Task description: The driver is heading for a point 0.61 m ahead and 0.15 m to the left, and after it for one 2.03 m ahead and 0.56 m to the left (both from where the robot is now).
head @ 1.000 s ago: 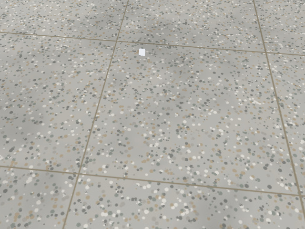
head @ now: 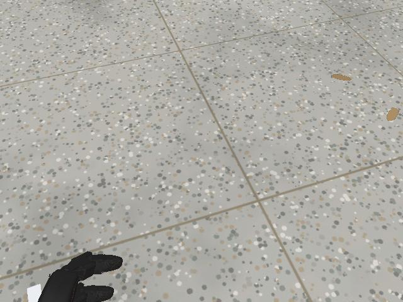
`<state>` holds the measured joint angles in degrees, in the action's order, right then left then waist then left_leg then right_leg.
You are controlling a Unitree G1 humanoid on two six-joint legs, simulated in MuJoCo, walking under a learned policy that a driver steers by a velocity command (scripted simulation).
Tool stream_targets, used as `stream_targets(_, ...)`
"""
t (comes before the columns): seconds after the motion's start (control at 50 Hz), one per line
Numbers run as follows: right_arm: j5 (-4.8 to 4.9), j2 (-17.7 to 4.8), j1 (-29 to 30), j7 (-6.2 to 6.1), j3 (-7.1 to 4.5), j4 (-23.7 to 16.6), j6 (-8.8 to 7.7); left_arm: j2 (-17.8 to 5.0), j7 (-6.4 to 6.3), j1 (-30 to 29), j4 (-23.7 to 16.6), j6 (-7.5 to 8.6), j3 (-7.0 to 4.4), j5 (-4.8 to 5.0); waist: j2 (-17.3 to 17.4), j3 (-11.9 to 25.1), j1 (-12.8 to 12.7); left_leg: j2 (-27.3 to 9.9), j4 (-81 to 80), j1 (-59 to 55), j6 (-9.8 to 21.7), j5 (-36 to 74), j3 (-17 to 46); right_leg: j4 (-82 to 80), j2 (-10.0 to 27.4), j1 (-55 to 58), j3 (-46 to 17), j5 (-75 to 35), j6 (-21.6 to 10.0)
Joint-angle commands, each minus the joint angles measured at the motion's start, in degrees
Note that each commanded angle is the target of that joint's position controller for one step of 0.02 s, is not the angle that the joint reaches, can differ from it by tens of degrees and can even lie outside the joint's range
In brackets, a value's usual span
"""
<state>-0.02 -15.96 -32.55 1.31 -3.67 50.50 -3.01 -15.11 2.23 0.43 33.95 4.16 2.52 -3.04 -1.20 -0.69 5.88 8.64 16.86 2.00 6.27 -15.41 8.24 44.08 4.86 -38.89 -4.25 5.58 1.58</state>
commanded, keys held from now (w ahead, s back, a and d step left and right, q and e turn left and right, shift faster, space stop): w+q+shift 0.44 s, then q+shift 0.20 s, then e+shift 0.36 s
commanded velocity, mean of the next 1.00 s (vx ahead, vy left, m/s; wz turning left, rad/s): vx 0.65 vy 0.00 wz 0.59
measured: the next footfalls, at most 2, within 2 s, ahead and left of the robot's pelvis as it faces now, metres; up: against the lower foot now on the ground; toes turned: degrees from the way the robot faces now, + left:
right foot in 0.14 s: +0.35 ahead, -0.15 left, +0.00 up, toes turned +11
left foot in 0.56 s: +0.69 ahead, +0.19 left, +0.00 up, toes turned +34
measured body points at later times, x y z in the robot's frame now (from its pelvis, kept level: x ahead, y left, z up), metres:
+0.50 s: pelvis +0.46 +0.03 -0.03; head +0.49 +0.05 +0.42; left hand +0.27 +0.26 -0.15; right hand +0.82 -0.05 -0.06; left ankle +0.61 +0.18 -0.70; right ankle +0.31 -0.16 -0.74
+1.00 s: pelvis +0.76 +0.16 -0.02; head +0.78 +0.17 +0.43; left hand +0.74 +0.46 -0.11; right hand +1.04 +0.02 -0.12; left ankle +0.66 +0.16 -0.74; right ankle +0.94 +0.15 -0.73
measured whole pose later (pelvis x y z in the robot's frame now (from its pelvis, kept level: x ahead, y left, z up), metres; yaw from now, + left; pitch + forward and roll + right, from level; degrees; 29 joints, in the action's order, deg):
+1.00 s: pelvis +0.76 +0.16 -0.02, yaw +34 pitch +2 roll +3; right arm -0.5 -14.8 -8.0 -2.1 -2.3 42.4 -0.2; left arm -15.9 2.2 12.6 38.6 3.8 -2.3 0.8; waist -2.7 -0.8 1.0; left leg 7.9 27.0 7.3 6.0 -21.6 -2.9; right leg 37.9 2.7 -33.6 0.6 4.1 0.2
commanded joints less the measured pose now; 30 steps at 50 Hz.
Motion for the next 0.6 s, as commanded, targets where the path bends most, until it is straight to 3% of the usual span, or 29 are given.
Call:
stream_targets(0.02, 0.97, -11.2, 6.2, 0.14, -3.09, -5.7, -1.92, -4.6, -0.03, -5.9, -4.8, 0.56, -1.03, 1.19, 3.9, -3.7, -2.4, -11.3, -10.3, 17.1, 6.4, 19.4, 12.5, -8.9, -3.8, 16.8, 4.7, -12.3, 0.4)
stream_targets(0.06, 0.96, -11.7, 5.1, -0.26, -3.41, -5.2, -1.67, -6.0, -0.71, -6.0, -4.9, 0.75, -1.58, 1.13, 3.9, -2.1, -2.0, -11.9, -5.7, 10.2, 4.8, 26.3, 13.2, -13.1, -4.6, 18.2, 3.9, -10.6, -0.3)
stream_targets(0.08, 0.8, -12.2, 5.1, -0.59, -3.56, -5.2, -1.53, -7.1, -1.17, -3.8, -4.3, 0.91, -2.16, 1.05, 3.9, -0.1, -3.0, -12.0, -1.1, 7.5, 3.7, 33.4, 13.2, -14.7, -5.7, 21.6, 3.9, -7.3, -0.9)
stream_targets(0.1, 0.46, -13.6, 5.1, -0.73, -3.85, -5.1, -1.44, -9.0, -1.87, 1.6, -2.7, 1.1, -3.17, 1.07, 3.5, 4.2, -5.5, -11.3, 7.2, 5.6, 2.5, 41.7, 12.5, -14.8, -7.2, 28.0, 4.2, -1.8, -1.7)
stream_targets(0.12, 0.3, -14.8, 7.1, -0.57, -4.1, -5.5, -1.49, -10.6, -2.69, 10.8, -0.5, 1.38, -4.21, 1.05, 2.8, 9.4, -10.8, -9.3, 19.5, 8.4, 1.2, 42.2, 11.1, -14.8, -5.9, 38.8, 3.7, 1.2, -2.5)
stream_targets(0.14, 0.08, -11.8, 9.0, -0.44, -3.29, -6.7, -2.09, -14.1, -3.99, 22.8, 1.3, 1.64, -5.86, 0.14, 0.5, 16.2, -16.1, -7.0, 35.8, 16.5, 0.7, 31.5, 8.8, -13.7, 2.6, 52.4, -4.0, 14.4, -4.2)
stream_targets(0.16, 1.47, -2.2, 6.0, -0.87, -0.97, -8.8, -2.36, -17.8, -4.62, 27.7, 2.1, 1.45, -7.1, -2.14, -13.0, 23.3, -14.1, -1.5, 53.8, 32.7, 0.2, -11.6, 2.6, -19.6, 20.1, 66.2, -28.9, 34.7, -7.8)
stream_targets(0.18, 1.58, -4.7, 4.7, -0.96, -0.27, -10.9, -1.57, -18.9, -4.21, 24.0, 2.3, 0.76, -7.89, -0.85, -19.8, 25.4, -11.0, -3.9, 63.0, 40.7, 0.6, -11.3, -0.7, -27.9, 23.7, 64.4, -48.3, 42.2, -11.8)
stream_targets(0.2, 0.13, -7.7, 10.9, -1.16, -0.78, -9.7, -0.6, -12.0, -3.97, 18.4, 1.4, 0.56, -6.85, -0.48, -9.6, 14.7, -11.2, -8.1, 63.4, 44.3, 0.7, -4.9, -2.3, -28.6, 19.7, 56.0, -38.4, 41.7, -11.0)
stream_targets(0.22, -0.83, -7.8, 14.9, -0.5, -0.8, -9.9, -0.14, -8.3, -3.62, 16.6, 2.2, 0.65, -6.0, -0.15, -3.4, 7.9, -11.0, -9.9, 60.6, 43.7, 0.2, -1.6, -3.2, -28.1, 16.9, 48.6, -27.5, 29.7, -10.2)
stream_targets(0.24, -1.25, -7.1, 17.2, 0.31, -0.81, -10.1, 0.41, -7.2, -3.52, 16.9, 3.4, 0.8, -5.75, -0.5, -1.2, 4.7, -10.3, -11.3, 59.0, 42.5, -0.4, -1.0, -3.5, -28.9, 14.7, 43.8, -20.3, 19.6, -9.2)
stream_targets(0.26, -1.87, -5.7, 18.3, 1.13, -0.57, -11.0, 1.17, -6.6, -3.58, 18.3, 5.2, 1.19, -5.52, -0.22, -2.4, 2.2, -9.1, -12.5, 58.1, 42.0, -0.8, -1.2, -3.5, -29.7, 13.1, 40.4, -14.4, 13.2, -8.6)
stream_targets(0.28, -2.01, -4.3, 19.2, 1.65, -0.17, -11.9, 2.0, -5.8, -3.26, 19.5, 6.8, 1.72, -5.42, 0.43, -4.1, 0.9, -8.2, -13.6, 57.2, 42.1, -1.1, -1.5, -3.7, -30.3, 12.6, 38.4, -10.6, 8.4, -8.0)
stream_targets(0.32, -2.01, -2.6, 23.7, 2.39, 0.61, -14.8, 3.19, -4.3, -2.49, 20.9, 9.2, 2.63, -5.18, 1.72, -4.2, -0.8, -7.0, -15.0, 56.3, 45.3, -1.3, -0.6, -4.7, -31.9, 12.2, 37.9, -3.4, -1.7, -7.0)
stream_targets(0.38, -1.99, -2.9, 29.1, 3.6, 1.54, -18.8, 3.29, -5.6, -2.36, 17.6, 9.9, 3.48, -5.41, 1.73, -4.5, -3.2, -4.5, -15.0, 48.4, 43.8, -1.4, 9.0, -7.0, -35.5, 9.7, 33.5, 8.0, -10.4, -5.4)
stream_targets(0.42, -1.51, -3.5, 31.8, 4.36, 1.9, -18.8, 3.38, -6.3, -2.44, 17.3, 10.8, 3.56, -5.57, 1.68, -1.4, -4.4, -4.8, -12.4, 39.4, 37.8, -0.5, 15.0, -12.1, -37.7, 5.2, 31.7, 16.0, -15.2, -3.8)
stream_targets(0.44, -1.64, -2.6, 33.8, 4.74, 2.53, -20.4, 3.23, -8.6, -2.37, 18.3, 11.0, 3.78, -5.88, 1.55, -2.3, -6.6, -4.3, -12.8, 33.4, 34.8, 0.6, 15.8, -13.7, -37.5, 7.1, 30.4, 17.5, -21.6, -3.7)
stream_targets(0.46, -2.01, -3.2, 35.0, 4.77, 2.54, -20.2, 3.03, -9.0, -2.5, 18.8, 11.6, 3.71, -6.03, 1.78, -0.4, -7.9, -4.3, -10.4, 29.5, 32.0, 1.3, 16.4, -17.0, -35.3, 6.5, 31.8, 19.4, -35.1, -3.2)
stream_targets(0.48, -2.53, -3.6, 33.6, 4.57, 2.41, -19.2, 2.65, -10.3, -2.76, 20.5, 11.8, 3.49, -6.34, 2.13, -0.4, -6.4, -4.0, -7.1, 26.6, 28.1, 1.9, 16.7, -19.6, -30.5, 5.9, 34.4, 20.0, -47.7, -2.7)
stream_targets(0.5, -2.73, -4.6, 29.5, 4.25, 2.01, -17.6, 2.25, -12.2, -3.23, 20.9, 11.3, 2.89, -6.86, 2.37, -1.4, -3.3, -2.0, -4.3, 24.7, 22.3, 2.3, 15.6, -20.6, -23.5, 6.4, 35.8, 19.8, -56.1, -2.4)
stream_targets(0.52, -3.05, -6.2, 21.4, 3.88, 1.2, -15.3, 1.75, -14.1, -3.7, 20.3, 10.9, 2.04, -7.3, 2.62, -1.7, 1.6, 2.3, -2.2, 22.9, 12.2, 3.4, 15.6, -19.4, -11.3, 7.8, 34.5, 19.1, -60.5, -2.4)
stream_targets(0.54, -3.02, -8.3, 9.1, 2.89, -0.23, -11.4, 1.36, -14.8, -3.73, 18.7, 10.0, 1.4, -7.5, 2.81, -2.1, 8.0, 7.1, -1.3, 21.2, -1.9, 5.5, 18.0, -15.9, 4.4, 8.9, 30.1, 17.7, -56.6, -2.1)
stream_targets(0.56, -2.68, -10.6, 5.6, 1.01, -1.6, -8.7, 1.34, -12.7, -2.9, 19.1, 10.0, 1.14, -7.35, 2.79, 3.3, 9.1, 6.5, -3.9, 17.2, -11.9, 6.8, 22.3, -10.2, 22.2, 3.1, 20.1, 17.5, -17.1, -0.3)
stream_targets(0.58, 2.63, -20.8, 11.9, 0.16, -3.79, -13.9, 1.76, -7.1, -3.34, 20.0, 5.1, 2.83, -5.72, 0.91, 19.6, 9.3, -0.1, -16.2, 19.8, -23.1, 11.5, 55.8, 10.4, 46.3, -7.5, 1.5, 12.6, 30.2, 3.4)
stream_targets(0.6, -0.06, -22.0, 12.8, 0.13, -4.43, -17.5, 1.6, -11.2, -3.02, 23.3, 1.4, 4.27, -5.56, 3.49, 13.0, 30.1, -0.1, -28.5, 11.1, -35.8, 23.6, 39.5, 34.9, 55.7, -8.5, -6.9, -2.7, 30.0, 3.7)
Keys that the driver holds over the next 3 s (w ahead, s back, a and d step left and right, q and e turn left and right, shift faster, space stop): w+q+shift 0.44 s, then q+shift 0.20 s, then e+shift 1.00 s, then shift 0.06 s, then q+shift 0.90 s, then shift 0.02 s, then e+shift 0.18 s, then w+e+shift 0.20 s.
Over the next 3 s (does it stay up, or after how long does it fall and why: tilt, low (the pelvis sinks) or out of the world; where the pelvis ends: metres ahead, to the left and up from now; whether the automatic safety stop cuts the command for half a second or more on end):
stays up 0.95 0.29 0.00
